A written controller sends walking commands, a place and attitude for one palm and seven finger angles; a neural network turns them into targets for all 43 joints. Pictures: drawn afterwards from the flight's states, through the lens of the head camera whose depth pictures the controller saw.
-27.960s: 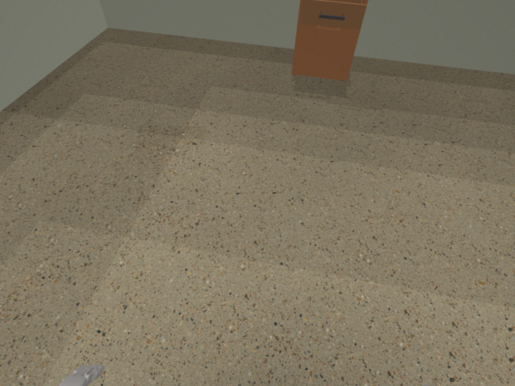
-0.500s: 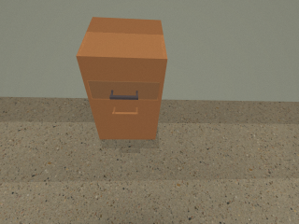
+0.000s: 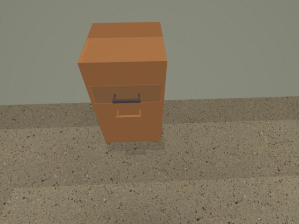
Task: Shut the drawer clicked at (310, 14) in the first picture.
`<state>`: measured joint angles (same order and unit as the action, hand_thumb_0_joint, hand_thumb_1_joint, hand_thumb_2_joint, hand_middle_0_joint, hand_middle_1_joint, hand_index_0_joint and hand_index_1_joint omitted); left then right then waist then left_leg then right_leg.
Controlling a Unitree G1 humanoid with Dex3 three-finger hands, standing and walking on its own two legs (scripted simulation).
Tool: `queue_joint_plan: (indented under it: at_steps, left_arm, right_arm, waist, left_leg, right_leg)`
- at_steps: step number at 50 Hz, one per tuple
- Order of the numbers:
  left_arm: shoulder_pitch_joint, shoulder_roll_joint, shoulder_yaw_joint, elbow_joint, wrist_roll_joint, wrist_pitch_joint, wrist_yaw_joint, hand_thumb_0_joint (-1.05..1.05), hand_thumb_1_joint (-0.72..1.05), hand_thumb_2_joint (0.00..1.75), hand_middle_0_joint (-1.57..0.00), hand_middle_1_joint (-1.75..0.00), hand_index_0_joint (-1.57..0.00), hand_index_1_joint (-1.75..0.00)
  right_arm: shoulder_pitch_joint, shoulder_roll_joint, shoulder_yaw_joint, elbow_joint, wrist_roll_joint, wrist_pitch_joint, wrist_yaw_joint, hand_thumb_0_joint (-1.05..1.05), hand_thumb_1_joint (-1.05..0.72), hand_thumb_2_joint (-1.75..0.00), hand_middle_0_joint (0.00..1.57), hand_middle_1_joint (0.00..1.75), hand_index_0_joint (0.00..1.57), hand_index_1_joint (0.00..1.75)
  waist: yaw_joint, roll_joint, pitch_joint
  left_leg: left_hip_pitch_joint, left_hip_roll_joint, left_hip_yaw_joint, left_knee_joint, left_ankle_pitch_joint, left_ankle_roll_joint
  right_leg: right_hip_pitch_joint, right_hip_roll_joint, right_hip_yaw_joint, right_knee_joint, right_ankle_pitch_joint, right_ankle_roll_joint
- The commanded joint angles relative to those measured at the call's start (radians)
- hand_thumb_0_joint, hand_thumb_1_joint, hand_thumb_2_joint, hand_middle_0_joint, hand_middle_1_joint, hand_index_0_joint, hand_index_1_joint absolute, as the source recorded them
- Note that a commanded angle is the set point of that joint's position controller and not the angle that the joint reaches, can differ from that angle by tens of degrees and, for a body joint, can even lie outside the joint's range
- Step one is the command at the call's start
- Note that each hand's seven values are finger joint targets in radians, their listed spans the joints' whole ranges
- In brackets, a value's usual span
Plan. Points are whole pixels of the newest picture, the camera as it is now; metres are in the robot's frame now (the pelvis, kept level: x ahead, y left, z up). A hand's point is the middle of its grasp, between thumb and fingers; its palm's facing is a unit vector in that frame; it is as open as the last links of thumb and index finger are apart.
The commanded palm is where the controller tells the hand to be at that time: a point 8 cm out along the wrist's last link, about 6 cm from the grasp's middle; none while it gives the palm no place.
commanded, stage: let the arm hang, fingers relaxed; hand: left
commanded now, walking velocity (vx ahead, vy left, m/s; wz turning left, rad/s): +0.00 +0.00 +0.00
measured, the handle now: (126, 98) +0.78 +0.18 -0.25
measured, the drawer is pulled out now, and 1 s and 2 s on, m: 0.00 0.00 0.00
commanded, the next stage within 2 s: look to check the result in 0.30 s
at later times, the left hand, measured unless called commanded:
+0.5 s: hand out of the picture -0.02 +0.14 -0.18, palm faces +0.03 -0.99 -0.16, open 7.4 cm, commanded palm none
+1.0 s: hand out of the picture +0.00 +0.12 -0.17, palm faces +0.04 -0.99 -0.16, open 7.4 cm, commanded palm none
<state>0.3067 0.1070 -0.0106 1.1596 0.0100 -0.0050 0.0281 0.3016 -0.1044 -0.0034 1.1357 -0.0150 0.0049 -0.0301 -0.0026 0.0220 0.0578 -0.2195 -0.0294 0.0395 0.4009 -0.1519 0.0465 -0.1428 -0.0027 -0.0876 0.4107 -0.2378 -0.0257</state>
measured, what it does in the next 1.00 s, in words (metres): stands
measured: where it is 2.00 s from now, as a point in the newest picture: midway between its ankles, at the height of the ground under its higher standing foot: outside the picture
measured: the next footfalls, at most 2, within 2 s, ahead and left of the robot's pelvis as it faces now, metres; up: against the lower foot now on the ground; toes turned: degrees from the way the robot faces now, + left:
none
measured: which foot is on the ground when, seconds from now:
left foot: down 0.00-1.00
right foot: down 0.00-1.00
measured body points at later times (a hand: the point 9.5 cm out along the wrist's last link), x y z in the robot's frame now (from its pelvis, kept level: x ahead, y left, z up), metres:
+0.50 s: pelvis +0.01 -0.01 +0.00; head +0.03 -0.02 +0.45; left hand -0.02 +0.19 -0.16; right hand -0.03 -0.21 -0.17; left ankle +0.04 +0.09 -0.74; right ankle -0.01 -0.10 -0.74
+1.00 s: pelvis +0.02 -0.02 +0.00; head +0.04 -0.03 +0.45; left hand +0.00 +0.18 -0.16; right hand -0.01 -0.22 -0.17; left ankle +0.04 +0.09 -0.74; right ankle -0.01 -0.10 -0.74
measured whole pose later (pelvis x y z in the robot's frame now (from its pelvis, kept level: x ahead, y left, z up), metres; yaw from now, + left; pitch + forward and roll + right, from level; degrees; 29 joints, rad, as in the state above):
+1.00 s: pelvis +0.02 -0.02 +0.00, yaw -1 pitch -2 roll +0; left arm 0.31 0.09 0.00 1.15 0.01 -0.02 0.04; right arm 0.31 -0.10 -0.01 1.15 -0.01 -0.01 -0.04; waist -0.01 0.02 0.06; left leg -0.19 0.00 0.04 0.41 -0.19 0.01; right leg -0.11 0.03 -0.09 0.40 -0.27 -0.06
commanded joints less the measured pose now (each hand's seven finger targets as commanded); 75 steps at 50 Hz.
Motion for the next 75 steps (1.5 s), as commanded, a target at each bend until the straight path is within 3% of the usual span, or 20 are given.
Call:
queue_joint_plan:
  at_steps: [1, 13, 20, 24, 27, 30, 39, 62, 75]
  left_arm:
    - [0.085, 0.098, 0.027, -0.015, 0.000, -0.007, 0.013, 0.00, 0.90, 0.90, -0.20, -0.30, -0.20, -0.30]
    - [0.085, 0.080, 0.032, -0.023, -0.001, -0.007, 0.015, 0.00, 0.90, 0.90, -0.20, -0.30, -0.20, -0.30]
    - [0.087, 0.079, 0.032, -0.024, -0.003, -0.010, 0.015, 0.00, 0.90, 0.90, -0.20, -0.30, -0.20, -0.30]
    - [0.095, 0.075, 0.032, -0.021, -0.003, -0.012, 0.016, 0.00, 0.90, 0.90, -0.20, -0.30, -0.20, -0.30]
    - [0.103, 0.072, 0.030, -0.018, -0.002, -0.014, 0.017, 0.00, 0.90, 0.90, -0.20, -0.30, -0.20, -0.30]
    - [0.100, 0.071, 0.029, -0.015, -0.003, -0.015, 0.017, 0.00, 0.90, 0.90, -0.20, -0.30, -0.20, -0.30]
    - [0.104, 0.066, 0.029, -0.016, -0.003, -0.016, 0.019, 0.00, 0.90, 0.90, -0.20, -0.30, -0.20, -0.30]
    - [0.108, 0.074, 0.033, -0.023, -0.003, -0.018, 0.022, 0.00, 0.90, 0.90, -0.20, -0.30, -0.20, -0.30]
    - [0.116, 0.069, 0.034, -0.020, -0.005, -0.020, 0.023, 0.00, 0.90, 0.90, -0.20, -0.30, -0.20, -0.30]
  right_arm:
    - [0.093, -0.078, -0.017, -0.007, -0.001, -0.011, -0.010, 0.00, -0.90, -0.90, 0.20, 0.30, 0.20, 0.30]
    - [0.117, -0.058, -0.018, -0.004, -0.002, -0.013, -0.013, 0.00, -0.90, -0.90, 0.20, 0.30, 0.20, 0.30]
    - [0.124, -0.058, -0.018, -0.005, 0.000, -0.012, -0.014, 0.00, -0.90, -0.90, 0.20, 0.30, 0.20, 0.30]
    - [0.119, -0.056, -0.018, -0.004, 0.000, -0.014, -0.015, 0.00, -0.90, -0.90, 0.20, 0.30, 0.20, 0.30]
    - [0.115, -0.060, -0.018, -0.005, 0.002, -0.013, -0.015, 0.00, -0.90, -0.90, 0.20, 0.30, 0.20, 0.30]
    - [0.111, -0.055, -0.016, 0.001, 0.002, -0.015, -0.016, 0.00, -0.90, -0.90, 0.20, 0.30, 0.20, 0.30]
    - [0.106, -0.058, -0.014, 0.003, 0.001, -0.016, -0.018, 0.00, -0.90, -0.90, 0.20, 0.30, 0.20, 0.30]
    - [0.112, -0.057, -0.013, 0.010, 0.002, -0.010, -0.019, 0.00, -0.90, -0.90, 0.20, 0.30, 0.20, 0.30]
    - [0.116, -0.053, -0.011, 0.012, 0.001, -0.011, -0.022, 0.00, -0.90, -0.90, 0.20, 0.30, 0.20, 0.30]
  waist:
    - [-0.002, -0.007, 0.049]
    - [-0.002, -0.006, 0.064]
    - [-0.006, -0.026, 0.053]
    - [-0.005, -0.008, 0.035]
    - [-0.005, -0.031, 0.035]
    - [-0.006, -0.005, 0.040]
    - [-0.006, -0.010, 0.045]
    - [-0.003, -0.029, 0.060]
    - [-0.005, -0.025, 0.038]
  left_leg:
    - [0.003, 0.116, -0.122, -0.099, -0.056, 0.003]
    - [-0.005, 0.118, -0.117, -0.088, -0.028, 0.005]
    - [0.012, 0.116, -0.111, -0.078, -0.016, 0.003]
    - [0.033, 0.116, -0.102, -0.067, 0.023, 0.003]
    - [0.043, 0.117, -0.099, -0.055, 0.042, 0.003]
    - [0.045, 0.117, -0.096, -0.057, 0.054, 0.001]
    - [0.050, 0.120, -0.095, -0.052, 0.082, 0.000]
    - [0.054, 0.117, -0.084, -0.039, 0.078, -0.008]
    - [0.070, 0.119, -0.072, -0.028, 0.105, -0.011]
  right_leg:
    - [-0.083, -0.093, 0.104, -0.102, -0.034, -0.031]
    - [-0.079, -0.089, 0.106, -0.095, -0.015, -0.034]
    - [-0.079, -0.091, 0.109, -0.101, -0.015, -0.036]
    - [-0.074, -0.093, 0.114, -0.102, 0.012, -0.036]
    - [-0.074, -0.093, 0.113, -0.106, 0.023, -0.035]
    - [-0.073, -0.095, 0.117, -0.109, 0.036, -0.035]
    - [-0.063, -0.093, 0.118, -0.109, 0.063, -0.034]
    - [-0.051, -0.096, 0.117, -0.126, 0.079, -0.036]
    - [-0.028, -0.096, 0.123, -0.122, 0.156, -0.033]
